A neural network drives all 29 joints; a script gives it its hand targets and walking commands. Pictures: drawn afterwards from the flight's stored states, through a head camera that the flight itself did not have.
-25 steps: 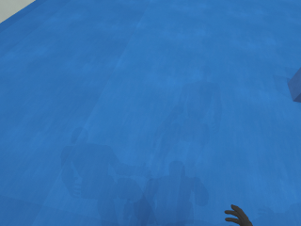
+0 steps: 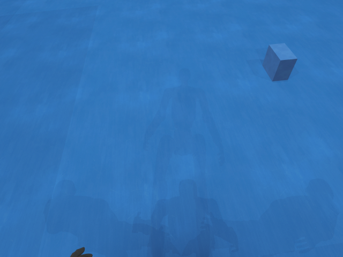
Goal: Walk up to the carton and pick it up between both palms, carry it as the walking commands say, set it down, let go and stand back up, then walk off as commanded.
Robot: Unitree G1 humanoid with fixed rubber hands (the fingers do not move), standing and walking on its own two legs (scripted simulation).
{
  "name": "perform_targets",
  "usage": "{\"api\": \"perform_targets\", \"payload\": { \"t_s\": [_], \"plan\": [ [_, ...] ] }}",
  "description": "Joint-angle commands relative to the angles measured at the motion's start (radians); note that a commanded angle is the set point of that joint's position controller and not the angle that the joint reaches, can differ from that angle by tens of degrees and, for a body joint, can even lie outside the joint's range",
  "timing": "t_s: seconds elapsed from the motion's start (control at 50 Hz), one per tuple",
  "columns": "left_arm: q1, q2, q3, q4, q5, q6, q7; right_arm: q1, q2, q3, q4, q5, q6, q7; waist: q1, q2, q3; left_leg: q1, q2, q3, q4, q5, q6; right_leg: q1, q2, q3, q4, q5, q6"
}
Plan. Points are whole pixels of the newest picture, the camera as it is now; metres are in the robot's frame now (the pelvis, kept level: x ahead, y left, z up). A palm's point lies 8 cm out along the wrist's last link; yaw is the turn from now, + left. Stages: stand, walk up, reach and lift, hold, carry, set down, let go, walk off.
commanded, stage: walk up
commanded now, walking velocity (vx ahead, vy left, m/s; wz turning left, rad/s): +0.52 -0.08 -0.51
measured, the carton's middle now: (278, 62) +1.69 -0.96 -0.66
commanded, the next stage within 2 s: none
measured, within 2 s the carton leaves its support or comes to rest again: neither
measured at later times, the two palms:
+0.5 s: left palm (90, 224) +0.24 +0.25 -0.14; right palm (282, 252) +0.15 -0.24 -0.11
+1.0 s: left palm (145, 145) +0.49 +0.10 -0.13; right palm (292, 154) +0.41 -0.37 -0.11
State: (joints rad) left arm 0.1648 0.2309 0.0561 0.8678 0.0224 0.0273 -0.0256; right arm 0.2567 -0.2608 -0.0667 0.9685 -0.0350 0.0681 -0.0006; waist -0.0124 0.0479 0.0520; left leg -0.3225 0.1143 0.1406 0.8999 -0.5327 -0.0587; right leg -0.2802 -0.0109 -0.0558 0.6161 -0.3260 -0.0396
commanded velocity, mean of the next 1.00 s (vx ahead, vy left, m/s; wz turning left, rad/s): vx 0.52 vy -0.02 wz -0.43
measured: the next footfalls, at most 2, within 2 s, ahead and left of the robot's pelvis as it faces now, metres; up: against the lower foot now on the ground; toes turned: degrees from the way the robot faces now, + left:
left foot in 0.32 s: +0.17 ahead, +0.13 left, +0.00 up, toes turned -1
right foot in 0.68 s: +0.36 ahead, -0.21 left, +0.00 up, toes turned -28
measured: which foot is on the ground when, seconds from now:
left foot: up 0.00-0.30, down 0.32-0.70, up 0.72-1.00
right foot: down 0.00-0.32, up 0.34-0.66, down 0.68-1.00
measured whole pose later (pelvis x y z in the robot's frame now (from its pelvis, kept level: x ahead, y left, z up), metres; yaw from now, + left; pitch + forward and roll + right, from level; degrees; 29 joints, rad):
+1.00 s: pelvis +0.40 -0.11 +0.01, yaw -23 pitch -2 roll -1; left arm 0.30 0.16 0.05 1.05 0.03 -0.06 -0.01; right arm 0.16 -0.21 -0.05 0.89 -0.03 -0.03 0.04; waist 0.02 0.02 0.04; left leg -0.53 0.17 0.08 0.80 -0.23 -0.07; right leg -0.13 0.00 -0.10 0.45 -0.29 -0.03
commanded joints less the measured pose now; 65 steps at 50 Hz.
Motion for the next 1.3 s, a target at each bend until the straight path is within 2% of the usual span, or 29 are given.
{"api": "perform_targets", "payload": {
  "t_s": [0.0, 0.12, 0.22, 0.28, 0.3, 0.32, 0.34, 0.38, 0.42, 0.46, 0.58, 0.64, 0.66, 0.68, 0.7, 0.72, 0.74, 0.78, 0.82, 0.9, 1.0, 1.06, 1.08, 1.1, 1.12, 1.14, 1.16, 1.2, 1.28],
  "plan": [
    [0.039, 0.248, 0.078, -0.061, -0.021, -0.004, 0.009, -0.169, -0.107, -0.009, -0.157, -0.005, -0.064, 0.024, 0.08, -0.34, -0.057, -0.32, 0.02, -0.111, 0.135, 0.069, -0.016, 0.201, -0.268, 0.396, -0.465, -0.433, -0.157],
    [0.172, 0.212, 0.062, 0.019, -0.009, -0.051, 0.007, -0.222, -0.069, -0.01, -0.144, -0.004, -0.093, 0.032, 0.088, -0.156, 0.021, -0.209, 0.001, -0.09, -0.099, 0.136, -0.025, 0.164, -0.23, 0.413, -0.48, -0.204, -0.172],
    [0.182, 0.229, 0.058, 0.043, -0.011, -0.058, 0.006, -0.221, -0.069, -0.01, -0.16, 0.001, -0.105, 0.035, 0.067, -0.158, 0.036, -0.084, -0.021, -0.068, -0.257, 0.164, -0.022, 0.109, -0.212, 0.426, -0.488, -0.189, -0.164],
    [0.059, 0.21, 0.045, 0.037, -0.013, -0.063, 0.002, 0.006, -0.078, -0.023, -0.083, 0.01, -0.119, 0.015, -0.075, -0.102, 0.009, 0.34, -0.04, -0.046, -0.475, 0.305, 0.006, -0.154, -0.119, 0.324, -0.311, -0.115, -0.094],
    [0.043, 0.148, 0.021, 0.021, -0.014, -0.075, -0.002, 0.164, -0.155, -0.054, -0.04, 0.002, -0.128, -0.002, -0.137, 0.085, -0.053, 0.577, 0.103, -0.219, -0.529, 0.158, 0.062, -0.362, -0.032, 0.261, -0.095, -0.103, -0.044],
    [-0.015, 0.077, 0.004, -0.014, -0.013, -0.085, 0.0, 0.301, -0.242, -0.073, -0.01, -0.015, -0.132, -0.01, -0.174, 0.348, -0.089, 0.627, 0.359, -0.562, -0.734, -0.141, 0.144, -0.52, 0.049, 0.099, 0.281, -0.177, 0.001],
    [-0.046, 0.083, 0.013, -0.047, -0.003, -0.075, -0.001, 0.274, -0.268, -0.077, -0.035, -0.018, -0.123, -0.014, -0.13, 0.24, -0.044, 0.503, 0.454, -0.666, -0.795, -0.257, 0.168, -0.554, -0.019, 0.122, 0.465, -0.164, 0.024],
    [-0.01, 0.087, 0.021, 0.019, 0.001, -0.069, -0.013, 0.158, -0.156, -0.05, -0.071, -0.019, -0.133, -0.011, -0.063, 0.069, 0.042, 0.32, 0.361, -0.457, -0.765, -0.138, 0.17, -0.49, -0.075, 0.132, 0.561, -0.03, 0.015],
    [0.026, 0.063, 0.013, 0.034, 0.001, -0.06, -0.034, 0.067, -0.079, -0.02, -0.075, -0.022, -0.151, -0.007, -0.023, 0.117, 0.066, 0.257, 0.278, -0.235, -0.748, 0.04, 0.126, -0.45, -0.107, 0.11, 0.55, 0.081, 0.022],
    [0.002, 0.05, 0.005, 0.03, 0.0, -0.052, -0.037, 0.093, -0.058, -0.011, -0.057, -0.016, -0.163, -0.004, -0.023, 0.141, 0.099, 0.25, 0.26, -0.135, -0.736, 0.231, 0.116, -0.442, -0.112, 0.079, 0.476, 0.108, 0.04],
    [-0.12, 0.023, -0.006, -0.007, -0.005, -0.049, -0.05, 0.138, -0.069, -0.03, -0.02, -0.013, -0.157, -0.003, -0.01, 0.143, 0.111, 0.161, 0.225, 0.045, -0.71, 0.504, 0.11, -0.218, -0.058, -0.058, 0.139, 0.076, 0.035],
    [-0.029, 0.054, 0.006, 0.03, 0.0, -0.06, -0.04, 0.156, -0.105, -0.029, -0.008, -0.012, -0.149, 0.002, 0.04, 0.076, 0.0, 0.183, 0.198, 0.103, -0.459, 0.857, 0.092, -0.024, 0.022, -0.161, 0.031, 0.066, -0.004],
    [0.089, 0.086, 0.023, 0.067, 0.003, -0.066, -0.029, 0.157, -0.09, -0.019, -0.01, -0.008, -0.149, 0.002, 0.084, 0.03, -0.088, 0.117, 0.162, 0.131, -0.271, 0.921, 0.075, 0.164, 0.016, -0.134, -0.036, 0.089, -0.043],
    [0.277, 0.173, 0.056, 0.122, 0.012, -0.074, -0.014, 0.142, -0.06, 0.003, -0.047, -0.001, -0.154, 0.01, 0.164, -0.084, -0.225, -0.061, 0.101, 0.145, -0.013, 0.841, 0.036, 0.414, -0.089, 0.022, -0.027, 0.049, -0.111],
    [0.422, 0.288, 0.074, 0.139, 0.029, -0.081, 0.001, 0.125, -0.016, 0.022, -0.098, 0.017, -0.155, 0.016, 0.183, -0.379, -0.274, -0.33, -0.034, 0.093, 0.298, 0.113, 0.004, 0.592, -0.393, 0.515, -0.239, 0.074, -0.202],
    [0.435, 0.331, 0.074, 0.134, 0.022, -0.075, 0.013, 0.11, -0.021, 0.024, -0.118, 0.013, -0.149, 0.024, 0.175, -0.343, -0.285, -0.423, -0.028, -0.056, 0.451, -0.056, 0.025, 0.61, -0.493, 0.709, -0.357, 0.045, -0.264],
    [0.37, 0.299, 0.066, 0.119, 0.02, -0.083, 0.021, 0.039, -0.039, 0.017, -0.13, 0.011, -0.16, 0.026, 0.152, -0.221, -0.233, -0.447, 0.02, -0.106, 0.477, 0.0, 0.042, 0.541, -0.458, 0.632, -0.329, 0.109, -0.239],
    [0.222, 0.189, 0.047, 0.096, 0.006, -0.091, 0.032, 0.061, -0.02, 0.018, -0.098, 0.012, -0.159, 0.016, 0.092, -0.147, -0.133, -0.4, 0.074, -0.133, 0.396, 0.125, 0.041, 0.347, -0.368, 0.429, -0.308, 0.221, -0.181],
    [0.099, 0.124, 0.032, 0.076, -0.006, -0.091, 0.03, 0.126, 0.008, 0.009, -0.079, 0.001, -0.136, 0.022, 0.026, -0.204, -0.057, -0.278, 0.101, -0.131, 0.297, 0.173, 0.019, 0.119, -0.316, 0.311, -0.375, 0.118, -0.141],
    [0.106, 0.116, 0.024, 0.1, 0.001, -0.114, 0.022, 0.042, 0.017, 0.008, -0.106, -0.004, -0.107, 0.034, 0.01, -0.11, -0.002, -0.197, 0.088, -0.092, 0.051, 0.268, -0.013, 0.004, -0.29, 0.229, -0.437, 0.044, -0.135],
    [0.1, 0.117, 0.024, 0.12, 0.0, -0.101, 0.005, -0.08, -0.016, -0.006, -0.119, 0.015, -0.101, 0.034, -0.015, -0.228, 0.022, -0.009, 0.029, -0.001, -0.219, 0.372, -0.019, -0.065, -0.158, 0.101, -0.434, -0.022, -0.1],
    [0.154, 0.1, 0.009, 0.138, -0.012, -0.092, 0.003, 0.066, -0.049, -0.028, -0.039, 0.011, -0.118, 0.018, -0.072, -0.081, -0.033, 0.257, 0.002, 0.039, -0.317, 0.371, -0.009, -0.126, -0.109, 0.088, -0.226, 0.011, -0.071],
    [0.162, 0.076, -0.002, 0.13, -0.012, -0.097, 0.004, 0.17, -0.108, -0.052, -0.01, 0.008, -0.124, 0.007, -0.115, 0.09, -0.077, 0.403, 0.086, -0.1, -0.401, 0.233, 0.039, -0.23, -0.053, 0.065, -0.001, 0.0, -0.045],
    [0.155, 0.033, -0.007, 0.097, -0.015, -0.103, -0.001, 0.297, -0.195, -0.077, -0.013, -0.007, -0.134, -0.003, -0.149, 0.382, -0.149, 0.489, 0.334, -0.441, -0.625, -0.063, 0.092, -0.356, 0.029, -0.004, 0.327, -0.167, 0.004],
    [0.137, 0.031, 0.01, 0.081, -0.002, -0.088, -0.007, 0.297, -0.252, -0.087, -0.015, -0.008, -0.126, -0.008, -0.105, 0.324, -0.113, 0.383, 0.473, -0.703, -0.812, -0.301, 0.131, -0.4, 0.028, 0.029, 0.557, -0.214, 0.017],
    [0.098, 0.087, 0.04, 0.064, 0.003, -0.07, -0.023, 0.282, -0.269, -0.105, -0.025, -0.001, -0.112, -0.024, -0.084, 0.119, -0.097, 0.364, 0.504, -0.757, -0.816, -0.318, 0.16, -0.438, -0.02, 0.108, 0.665, -0.151, 0.024],
    [0.083, 0.079, 0.036, 0.096, 0.01, -0.058, -0.029, 0.213, -0.23, -0.101, -0.025, 0.005, -0.109, -0.032, -0.056, 0.055, -0.027, 0.303, 0.477, -0.623, -0.768, -0.202, 0.156, -0.477, -0.078, 0.126, 0.683, -0.053, 0.033],
    [0.146, 0.017, 0.015, 0.131, 0.006, -0.055, -0.035, 0.077, -0.101, -0.061, -0.039, 0.006, -0.123, -0.021, -0.012, 0.172, 0.018, 0.153, 0.338, -0.345, -0.739, 0.006, 0.124, -0.377, -0.116, 0.103, 0.643, 0.058, 0.04],
    [0.106, 0.009, 0.01, 0.136, 0.011, -0.035, -0.048, 0.043, -0.069, -0.046, -0.02, 0.01, -0.143, -0.009, 0.016, 0.175, 0.067, 0.055, 0.29, -0.182, -0.766, 0.165, 0.119, -0.276, -0.129, 0.051, 0.456, 0.114, 0.071]
  ]
}}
